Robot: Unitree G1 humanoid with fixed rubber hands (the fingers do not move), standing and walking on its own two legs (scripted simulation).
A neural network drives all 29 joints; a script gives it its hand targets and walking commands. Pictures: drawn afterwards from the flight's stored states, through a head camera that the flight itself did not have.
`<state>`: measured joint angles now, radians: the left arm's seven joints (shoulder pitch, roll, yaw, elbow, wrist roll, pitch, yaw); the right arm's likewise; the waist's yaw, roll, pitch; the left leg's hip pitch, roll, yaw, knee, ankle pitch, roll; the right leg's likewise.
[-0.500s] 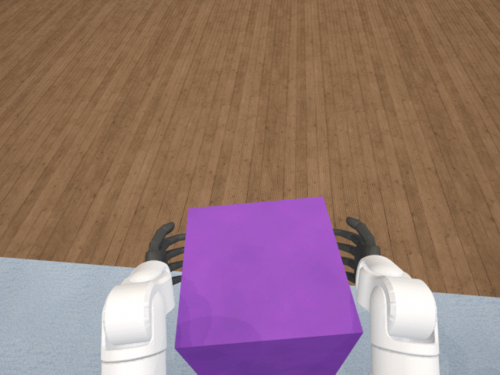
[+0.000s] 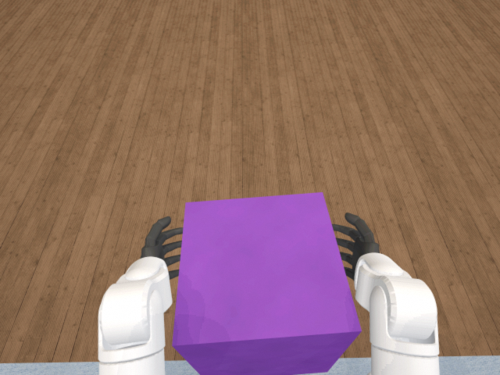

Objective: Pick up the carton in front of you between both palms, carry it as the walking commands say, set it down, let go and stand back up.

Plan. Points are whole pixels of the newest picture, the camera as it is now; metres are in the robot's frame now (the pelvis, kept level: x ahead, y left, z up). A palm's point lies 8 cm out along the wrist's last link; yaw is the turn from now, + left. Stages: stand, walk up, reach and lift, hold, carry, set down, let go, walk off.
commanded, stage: carry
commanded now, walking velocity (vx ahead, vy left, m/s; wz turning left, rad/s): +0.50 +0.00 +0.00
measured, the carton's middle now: (261, 292) +0.28 -0.01 -0.02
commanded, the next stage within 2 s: none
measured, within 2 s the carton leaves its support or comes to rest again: neither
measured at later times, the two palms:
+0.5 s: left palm (180, 71) +0.68 +0.15 +0.14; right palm (318, 66) +0.71 -0.15 +0.14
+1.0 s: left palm (189, 5) +1.03 +0.16 +0.14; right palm (295, 3) +1.03 -0.14 +0.16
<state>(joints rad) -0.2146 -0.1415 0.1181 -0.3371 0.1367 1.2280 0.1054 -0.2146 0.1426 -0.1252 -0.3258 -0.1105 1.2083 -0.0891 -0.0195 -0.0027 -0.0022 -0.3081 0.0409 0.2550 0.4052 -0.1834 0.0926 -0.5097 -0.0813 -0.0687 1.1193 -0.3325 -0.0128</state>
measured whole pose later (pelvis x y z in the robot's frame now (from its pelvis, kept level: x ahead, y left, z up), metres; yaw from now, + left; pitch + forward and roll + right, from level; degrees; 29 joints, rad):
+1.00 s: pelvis +0.63 +0.03 +0.02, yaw +1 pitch +5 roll +0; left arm -0.87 -0.02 0.31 -0.06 0.12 1.36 0.16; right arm -0.91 0.03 -0.29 0.01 -0.06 1.30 -0.17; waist -0.09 0.00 0.14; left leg -0.33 -0.01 0.13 0.51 -0.36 0.07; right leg -0.71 -0.02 -0.02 1.17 -0.46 -0.05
